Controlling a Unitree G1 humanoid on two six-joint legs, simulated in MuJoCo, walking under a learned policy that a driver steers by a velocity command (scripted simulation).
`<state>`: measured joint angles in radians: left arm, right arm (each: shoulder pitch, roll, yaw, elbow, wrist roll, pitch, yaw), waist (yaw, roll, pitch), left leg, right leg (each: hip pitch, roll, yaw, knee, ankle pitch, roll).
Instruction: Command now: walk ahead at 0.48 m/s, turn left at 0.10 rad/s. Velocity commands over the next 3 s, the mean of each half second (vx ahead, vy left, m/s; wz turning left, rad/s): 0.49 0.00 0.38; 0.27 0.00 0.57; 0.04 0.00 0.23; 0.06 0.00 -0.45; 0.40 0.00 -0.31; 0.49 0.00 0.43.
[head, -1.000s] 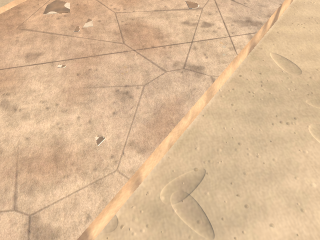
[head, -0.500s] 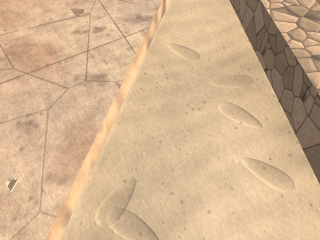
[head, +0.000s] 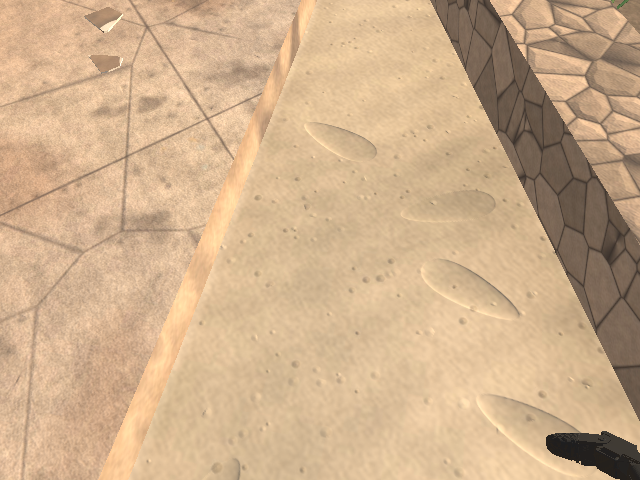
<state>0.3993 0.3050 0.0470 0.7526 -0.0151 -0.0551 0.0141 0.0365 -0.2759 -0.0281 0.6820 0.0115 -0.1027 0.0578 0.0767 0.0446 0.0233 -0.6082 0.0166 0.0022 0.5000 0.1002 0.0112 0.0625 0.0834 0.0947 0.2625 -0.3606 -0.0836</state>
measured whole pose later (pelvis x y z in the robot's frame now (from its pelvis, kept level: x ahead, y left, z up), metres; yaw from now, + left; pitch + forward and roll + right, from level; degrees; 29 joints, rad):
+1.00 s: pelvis +0.52 +0.05 -0.01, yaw +33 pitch +1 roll -3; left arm 0.21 0.32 0.07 0.79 -0.03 -0.04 0.02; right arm 0.11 -0.30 -0.06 0.58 0.01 0.02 0.04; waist 0.05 0.02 0.07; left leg -0.44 0.02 0.02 0.54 -0.08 0.05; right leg -0.11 -0.03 -0.21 0.51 -0.39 0.00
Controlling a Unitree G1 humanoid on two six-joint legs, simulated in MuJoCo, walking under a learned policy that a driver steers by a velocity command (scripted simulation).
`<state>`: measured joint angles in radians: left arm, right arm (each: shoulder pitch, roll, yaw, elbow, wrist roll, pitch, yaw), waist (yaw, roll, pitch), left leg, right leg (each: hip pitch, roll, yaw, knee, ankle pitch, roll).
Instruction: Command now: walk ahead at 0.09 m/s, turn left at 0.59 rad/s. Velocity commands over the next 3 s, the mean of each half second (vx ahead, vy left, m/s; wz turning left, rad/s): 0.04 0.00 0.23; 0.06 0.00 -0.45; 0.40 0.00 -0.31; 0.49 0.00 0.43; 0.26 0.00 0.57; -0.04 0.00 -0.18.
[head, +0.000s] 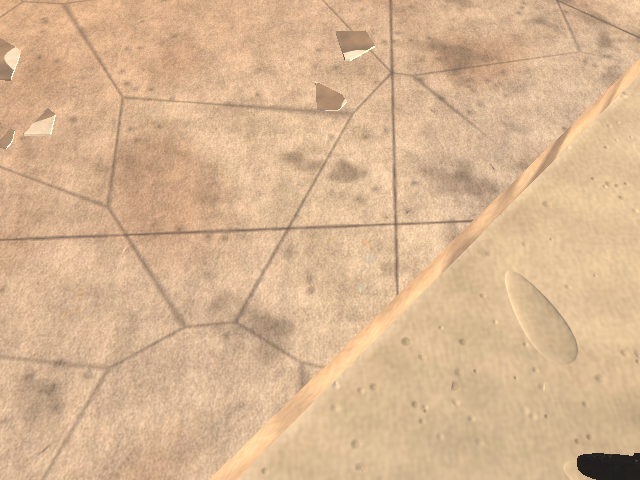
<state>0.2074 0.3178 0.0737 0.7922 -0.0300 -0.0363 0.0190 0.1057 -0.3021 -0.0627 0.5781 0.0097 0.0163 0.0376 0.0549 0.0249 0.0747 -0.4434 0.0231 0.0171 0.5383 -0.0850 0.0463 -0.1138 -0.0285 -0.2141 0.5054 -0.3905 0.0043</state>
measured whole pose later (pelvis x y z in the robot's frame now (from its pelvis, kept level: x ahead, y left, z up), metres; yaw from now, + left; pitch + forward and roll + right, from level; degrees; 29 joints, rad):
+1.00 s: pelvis +0.08 -0.07 +0.00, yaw -12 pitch +1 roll +2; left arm 0.23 0.31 0.07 0.66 -0.02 0.03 -0.02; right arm 0.19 -0.31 -0.08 0.74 0.01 0.00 -0.02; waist 0.00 0.02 0.01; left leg -0.31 0.13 0.14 0.66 -0.39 -0.03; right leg -0.29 -0.02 -0.04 0.63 -0.38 -0.04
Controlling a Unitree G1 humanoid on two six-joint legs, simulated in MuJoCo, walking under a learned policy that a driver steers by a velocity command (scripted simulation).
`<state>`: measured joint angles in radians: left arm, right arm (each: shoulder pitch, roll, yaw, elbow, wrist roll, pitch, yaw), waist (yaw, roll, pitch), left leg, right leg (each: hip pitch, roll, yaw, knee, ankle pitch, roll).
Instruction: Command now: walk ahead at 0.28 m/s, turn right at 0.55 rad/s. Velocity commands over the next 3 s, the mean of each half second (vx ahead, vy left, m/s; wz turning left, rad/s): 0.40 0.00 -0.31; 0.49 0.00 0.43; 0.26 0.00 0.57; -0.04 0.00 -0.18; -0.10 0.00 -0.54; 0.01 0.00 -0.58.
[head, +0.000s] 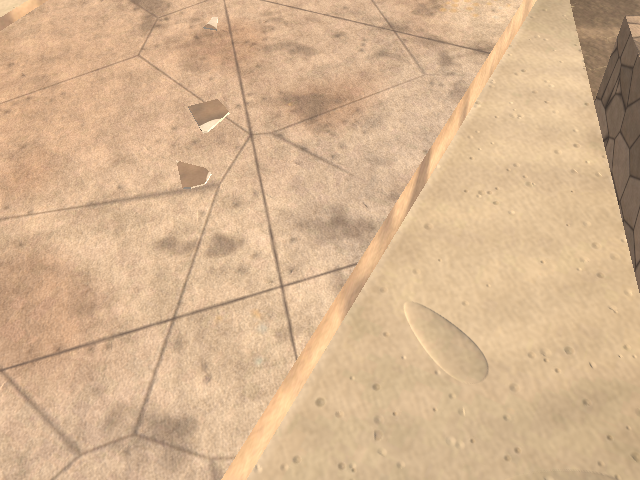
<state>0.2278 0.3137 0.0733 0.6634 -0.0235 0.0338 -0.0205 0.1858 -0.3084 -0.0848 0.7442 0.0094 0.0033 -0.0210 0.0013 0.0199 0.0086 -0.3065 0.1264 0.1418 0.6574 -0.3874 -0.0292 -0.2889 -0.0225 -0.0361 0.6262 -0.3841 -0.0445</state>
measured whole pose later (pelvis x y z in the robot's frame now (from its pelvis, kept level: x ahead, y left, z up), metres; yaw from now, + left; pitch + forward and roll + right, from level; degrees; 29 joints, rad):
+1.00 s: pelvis +0.50 -0.08 +0.00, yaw +8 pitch +2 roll -1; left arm 0.10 0.26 0.05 0.60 0.01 -0.11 -0.01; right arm 0.36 -0.30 -0.06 0.79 0.04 -0.03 -0.02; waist -0.06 0.01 0.03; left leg -0.28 -0.06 -0.17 1.03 -0.50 0.01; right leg -0.42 0.03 0.01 0.54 -0.16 -0.01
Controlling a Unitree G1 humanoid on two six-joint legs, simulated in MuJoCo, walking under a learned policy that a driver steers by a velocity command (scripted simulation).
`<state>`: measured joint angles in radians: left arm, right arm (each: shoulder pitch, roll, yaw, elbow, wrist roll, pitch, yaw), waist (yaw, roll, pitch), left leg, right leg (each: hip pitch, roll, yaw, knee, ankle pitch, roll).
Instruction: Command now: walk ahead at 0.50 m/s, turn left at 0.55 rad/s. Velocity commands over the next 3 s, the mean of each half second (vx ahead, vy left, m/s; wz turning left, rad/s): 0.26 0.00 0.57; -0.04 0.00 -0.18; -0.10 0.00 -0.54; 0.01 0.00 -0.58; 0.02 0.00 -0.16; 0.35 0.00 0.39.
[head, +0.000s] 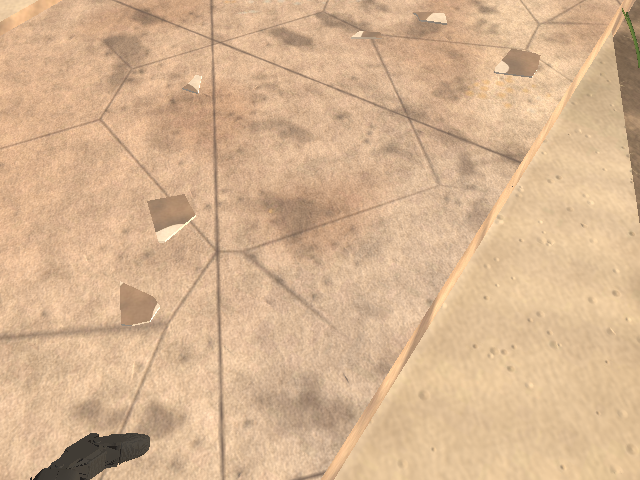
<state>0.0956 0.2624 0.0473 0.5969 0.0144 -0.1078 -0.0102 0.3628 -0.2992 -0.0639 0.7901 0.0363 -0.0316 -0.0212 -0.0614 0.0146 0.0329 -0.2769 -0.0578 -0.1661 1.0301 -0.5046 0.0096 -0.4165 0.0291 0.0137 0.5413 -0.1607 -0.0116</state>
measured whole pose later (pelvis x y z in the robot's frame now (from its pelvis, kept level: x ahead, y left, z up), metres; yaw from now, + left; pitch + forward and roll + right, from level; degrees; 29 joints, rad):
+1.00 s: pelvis +0.25 +0.15 +0.14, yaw +8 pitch +1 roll -2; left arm 0.20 0.31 0.06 0.61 0.00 0.09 0.07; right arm 0.16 -0.19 0.00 0.61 -0.02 0.04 -0.13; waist 0.00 -0.04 0.09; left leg -0.35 0.07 0.24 0.55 -0.22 0.10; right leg -0.71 0.08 0.10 1.43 -0.26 0.18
